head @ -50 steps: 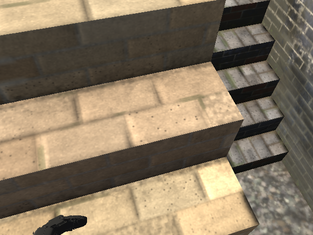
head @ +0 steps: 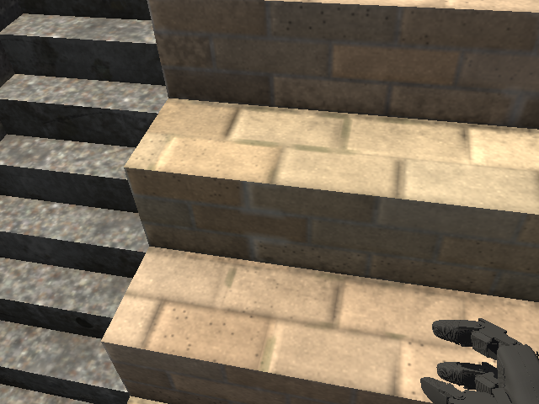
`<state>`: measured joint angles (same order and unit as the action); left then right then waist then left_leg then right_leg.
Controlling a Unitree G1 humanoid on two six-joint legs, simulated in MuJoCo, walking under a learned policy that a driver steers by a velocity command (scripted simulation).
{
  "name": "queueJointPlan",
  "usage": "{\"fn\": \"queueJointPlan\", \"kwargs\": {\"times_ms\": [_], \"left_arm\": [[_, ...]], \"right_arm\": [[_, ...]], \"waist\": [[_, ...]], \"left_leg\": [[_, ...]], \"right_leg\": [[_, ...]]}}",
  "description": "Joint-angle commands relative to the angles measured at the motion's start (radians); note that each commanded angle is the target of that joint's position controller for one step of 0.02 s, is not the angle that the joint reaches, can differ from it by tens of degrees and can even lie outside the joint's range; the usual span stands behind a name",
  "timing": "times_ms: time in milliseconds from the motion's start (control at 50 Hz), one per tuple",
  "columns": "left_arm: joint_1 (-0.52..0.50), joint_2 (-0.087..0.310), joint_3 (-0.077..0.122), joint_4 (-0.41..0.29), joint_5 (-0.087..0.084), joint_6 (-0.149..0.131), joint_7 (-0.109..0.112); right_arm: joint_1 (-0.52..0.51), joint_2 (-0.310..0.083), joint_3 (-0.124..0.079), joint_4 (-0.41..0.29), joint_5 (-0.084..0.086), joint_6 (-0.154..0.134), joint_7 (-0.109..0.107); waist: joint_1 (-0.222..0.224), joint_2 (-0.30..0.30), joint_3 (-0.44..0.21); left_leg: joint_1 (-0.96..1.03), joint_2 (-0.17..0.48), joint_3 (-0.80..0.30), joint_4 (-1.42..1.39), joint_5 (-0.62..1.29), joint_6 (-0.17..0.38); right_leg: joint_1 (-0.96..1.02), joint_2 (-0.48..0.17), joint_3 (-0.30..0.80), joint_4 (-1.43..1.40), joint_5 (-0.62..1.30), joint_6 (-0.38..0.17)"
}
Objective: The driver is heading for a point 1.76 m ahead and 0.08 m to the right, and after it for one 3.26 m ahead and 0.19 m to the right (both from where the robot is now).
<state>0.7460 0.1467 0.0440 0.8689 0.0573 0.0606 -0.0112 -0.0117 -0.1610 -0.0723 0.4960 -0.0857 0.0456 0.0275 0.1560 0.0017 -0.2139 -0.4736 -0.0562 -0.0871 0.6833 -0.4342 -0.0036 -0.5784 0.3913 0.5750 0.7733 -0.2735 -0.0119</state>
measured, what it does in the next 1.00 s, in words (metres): steps on the spot: right foot, then left foot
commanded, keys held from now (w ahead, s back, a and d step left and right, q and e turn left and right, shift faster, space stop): e+shift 0.18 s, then q+shift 0.82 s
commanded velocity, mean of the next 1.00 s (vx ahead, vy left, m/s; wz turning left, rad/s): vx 0.06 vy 0.00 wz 0.19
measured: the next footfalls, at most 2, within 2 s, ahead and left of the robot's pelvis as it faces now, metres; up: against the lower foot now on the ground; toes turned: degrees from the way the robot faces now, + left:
right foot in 0.24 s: +0.04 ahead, -0.19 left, +0.00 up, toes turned -20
left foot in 0.62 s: +0.06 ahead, +0.08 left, +0.00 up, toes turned -18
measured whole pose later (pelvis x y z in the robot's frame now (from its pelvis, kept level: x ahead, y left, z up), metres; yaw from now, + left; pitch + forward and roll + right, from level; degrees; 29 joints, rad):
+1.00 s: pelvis -0.05 +0.02 +0.02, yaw +4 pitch +8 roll -3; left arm 0.10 0.26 0.01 0.56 0.06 -0.03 0.01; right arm 0.39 -0.25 0.01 0.60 -0.04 -0.05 0.00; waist -0.07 -0.01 -0.13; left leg -0.50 -0.20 -0.34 0.55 -0.14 0.05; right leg -0.70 0.09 0.10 1.06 -0.39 0.12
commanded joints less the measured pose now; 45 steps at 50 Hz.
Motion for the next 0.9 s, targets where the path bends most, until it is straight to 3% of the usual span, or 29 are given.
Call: {"fn": "queueJointPlan", "kwargs": {"times_ms": [20,40,60,80,100,120,160,180,220,240,260,280,300,320,340,360,380,400,460,500,560,600,620,640,660,720,760,840,900], "left_arm": [[0.221,-0.042,-0.017,-0.179,0.067,-0.011,-0.022],[0.109,0.071,-0.004,-0.161,0.001,-0.031,-0.026],[0.088,0.133,0.013,-0.120,-0.033,-0.053,-0.055],[0.010,0.187,0.017,-0.129,-0.062,-0.071,-0.053],[-0.138,0.192,0.003,-0.164,-0.043,-0.099,-0.050],[-0.253,0.149,-0.032,-0.206,-0.033,-0.114,-0.053],[-0.344,0.028,-0.094,-0.233,0.001,-0.125,-0.099],[-0.293,0.045,-0.082,-0.197,-0.020,-0.126,-0.135],[-0.043,0.096,-0.063,-0.121,-0.029,-0.128,-0.118],[-0.013,0.120,-0.071,-0.099,-0.014,-0.121,-0.113],[0.030,0.353,-0.036,-0.097,-0.031,-0.115,-0.106],[-0.167,0.427,0.008,-0.244,-0.042,-0.112,-0.081],[-0.280,0.353,-0.018,-0.309,-0.070,-0.110,-0.081],[-0.388,0.324,-0.049,-0.332,-0.071,-0.101,-0.079],[-0.562,0.185,-0.060,-0.271,-0.048,-0.080,0.032],[-0.564,0.208,-0.066,-0.278,-0.024,-0.073,0.064],[-0.751,0.211,-0.106,-0.469,-0.096,-0.099,-0.011],[-0.774,0.251,-0.080,-0.483,-0.112,-0.095,-0.008],[-0.682,0.308,-0.022,-0.496,-0.036,-0.095,0.051],[-0.776,0.351,0.005,-0.499,-0.017,-0.119,0.061],[-0.812,0.278,-0.013,-0.476,-0.053,-0.118,0.040],[-0.796,0.246,-0.008,-0.433,-0.066,-0.109,0.036],[-0.754,0.188,-0.020,-0.415,-0.059,-0.097,0.033],[-0.754,0.129,-0.029,-0.456,-0.051,-0.081,0.035],[-0.756,0.147,-0.027,-0.493,-0.020,-0.073,0.032],[-0.816,0.228,0.000,-0.449,-0.034,-0.058,0.069],[-0.864,0.198,-0.019,-0.486,0.004,-0.060,0.069],[-0.819,0.206,-0.017,-0.463,-0.010,-0.070,0.078],[-0.755,0.187,-0.019,-0.434,0.022,-0.078,0.053]], "right_arm": [[0.018,-0.082,-0.006,-0.069,0.057,0.027,0.049],[0.014,-0.091,-0.019,-0.033,0.032,0.028,0.057],[-0.035,-0.162,-0.016,-0.036,0.039,0.011,0.044],[-0.146,-0.106,0.017,-0.028,0.050,-0.012,0.051],[-0.154,-0.031,0.046,-0.023,0.075,-0.035,0.037],[-0.151,-0.025,0.062,-0.008,0.067,-0.030,0.028],[0.003,-0.122,0.007,0.033,0.071,0.039,0.007],[0.015,-0.188,-0.016,0.013,0.051,0.044,0.003],[-0.152,-0.182,0.010,-0.008,-0.021,0.057,0.045],[-0.159,-0.086,0.052,0.029,-0.003,0.067,0.060],[0.135,-0.009,0.074,0.036,0.020,0.059,0.065],[0.290,-0.177,0.026,0.116,0.076,0.028,0.069],[0.147,-0.277,-0.012,0.131,0.123,-0.018,0.059],[0.080,-0.289,-0.015,0.139,0.122,-0.065,0.056],[0.057,0.015,0.058,0.080,0.093,-0.013,-0.031],[0.188,-0.010,0.056,0.120,0.094,0.018,-0.048],[0.201,-0.214,0.018,0.207,0.076,-0.088,0.041],[0.246,-0.233,0.011,0.203,0.068,-0.134,0.079],[0.245,-0.172,0.025,0.187,0.033,-0.160,0.093],[0.337,-0.158,0.027,0.233,0.035,-0.187,0.114],[0.415,-0.182,0.019,0.247,0.052,-0.173,0.127],[0.430,-0.183,0.007,0.274,0.055,-0.175,0.126],[0.467,-0.194,0.001,0.291,0.031,-0.179,0.108],[0.528,-0.276,-0.018,0.294,0.031,-0.179,0.063],[0.394,-0.335,-0.038,0.209,0.036,-0.182,0.026],[0.350,-0.255,0.015,0.155,0.049,-0.141,0.017],[0.434,-0.206,0.036,0.178,0.034,-0.116,0.003],[0.503,-0.202,0.038,0.121,0.035,-0.120,-0.010],[0.403,-0.206,0.049,0.047,0.042,-0.114,-0.003]], "waist": [[-0.010,0.292,-0.113],[-0.084,0.037,0.024],[-0.038,-0.022,0.058],[0.006,-0.050,0.097],[-0.018,-0.101,0.098],[-0.027,-0.087,0.110],[-0.114,-0.028,0.173],[-0.112,0.036,0.230],[0.077,-0.023,0.228],[0.113,-0.125,0.249],[-0.090,-0.344,0.071],[-0.060,-0.341,-0.091],[-0.006,-0.179,0.008],[-0.042,-0.119,0.127],[-0.154,-0.027,0.150],[-0.188,-0.042,0.163],[-0.137,-0.161,0.258],[-0.149,-0.180,0.172],[-0.119,-0.045,0.075],[-0.177,-0.133,0.079],[-0.203,-0.128,0.101],[-0.192,-0.104,0.158],[-0.182,-0.052,0.154],[-0.179,0.166,0.155],[-0.182,0.261,0.205],[-0.197,-0.002,0.114],[-0.215,0.035,0.098],[-0.237,0.155,0.042],[-0.198,0.105,0.048]], "left_leg": [[0.641,0.589,-0.514,-0.136,1.013,0.430],[0.485,0.648,-0.453,-0.083,1.080,0.459],[0.275,0.589,-0.363,-0.209,0.814,0.381],[0.104,0.500,-0.204,-0.272,0.485,0.287],[0.081,0.371,-0.039,-0.283,0.288,0.193],[0.090,0.289,0.056,-0.312,0.265,0.134],[0.146,0.142,0.216,-0.274,0.189,0.100],[-0.043,0.197,0.216,-0.215,0.094,0.078],[-0.404,0.244,0.201,0.049,-0.064,0.067],[-0.400,0.167,0.238,0.313,-0.128,0.051],[-0.440,0.063,0.150,0.704,-0.204,-0.036],[-0.347,0.023,-0.055,1.052,-0.081,-0.139],[-0.402,0.010,-0.094,1.261,-0.024,-0.167],[-0.489,0.020,-0.078,1.226,0.003,-0.157],[-0.198,0.062,-0.065,0.953,0.216,-0.088],[-0.124,0.034,-0.024,0.860,0.211,-0.081],[-0.397,0.040,-0.042,0.916,-0.090,-0.178],[-0.340,0.060,-0.039,0.801,-0.127,-0.200],[-0.241,0.060,0.082,0.402,-0.043,-0.173],[0.006,0.057,0.086,0.461,0.129,-0.138],[-0.059,0.072,0.028,0.165,0.136,-0.071],[-0.007,0.017,0.064,-0.140,0.185,-0.019],[0.059,0.013,-0.006,-0.206,0.292,0.021],[0.125,0.175,-0.401,-0.372,0.224,0.228],[0.091,0.235,-0.732,-0.457,-0.197,0.319],[0.053,0.193,-0.582,-0.379,-0.177,0.238],[0.106,0.131,-0.501,-0.339,-0.015,0.247],[0.249,0.148,-0.589,-0.345,-0.008,0.265],[0.201,0.107,-0.577,-0.328,-0.004,0.220]], "right_leg": [[-0.406,0.019,-0.068,0.361,-0.524,0.091],[-0.564,-0.088,-0.108,0.893,-0.431,0.106],[-0.476,-0.174,-0.192,1.099,-0.252,0.074],[-0.414,-0.220,-0.238,1.150,-0.135,0.046],[-0.328,-0.221,-0.291,0.974,-0.048,0.012],[-0.271,-0.267,-0.339,0.720,-0.045,0.012],[-0.050,-0.255,-0.501,0.063,-0.413,0.068],[0.188,-0.269,-0.520,0.046,-0.221,0.075],[0.499,-0.292,-0.434,0.034,0.274,0.026],[0.458,-0.332,-0.348,-0.226,0.244,-0.042],[0.488,-0.612,0.064,-0.165,1.082,-0.363],[0.369,-0.771,0.384,-0.334,0.612,-0.469],[0.174,-0.707,0.364,-0.387,-0.182,-0.353],[0.102,-0.659,0.272,-0.421,-0.548,-0.232],[0.068,-0.571,0.094,-0.418,-0.450,-0.092],[0.022,-0.561,-0.010,-0.414,-0.481,-0.080],[-0.038,-0.575,0.008,-0.489,-0.589,-0.137],[0.055,-0.610,-0.001,-0.476,-0.515,-0.162],[0.228,-0.611,-0.223,-0.457,-0.235,-0.177],[0.068,-0.632,-0.328,-0.458,-0.245,-0.167],[0.232,-0.709,-0.386,-0.440,-0.160,-0.200],[0.259,-0.655,-0.493,-0.304,-0.209,-0.170],[0.205,-0.615,-0.558,-0.177,-0.208,-0.121],[0.008,-0.478,-0.648,0.137,-0.177,-0.001],[-0.196,-0.355,-0.466,0.434,-0.216,0.074],[-0.362,-0.313,-0.391,0.779,-0.045,0.082],[-0.360,-0.312,-0.417,0.706,-0.076,0.067],[-0.403,-0.300,-0.410,0.608,-0.137,0.134],[-0.353,-0.309,-0.435,0.503,-0.147,0.136]]}}
Velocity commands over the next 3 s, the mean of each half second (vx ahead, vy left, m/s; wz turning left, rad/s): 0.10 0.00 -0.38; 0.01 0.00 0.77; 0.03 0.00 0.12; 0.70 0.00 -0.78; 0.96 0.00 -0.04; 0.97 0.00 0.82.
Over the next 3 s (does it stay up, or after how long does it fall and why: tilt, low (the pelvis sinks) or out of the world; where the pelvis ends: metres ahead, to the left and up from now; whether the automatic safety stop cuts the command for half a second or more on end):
stays up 0.19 0.02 0.05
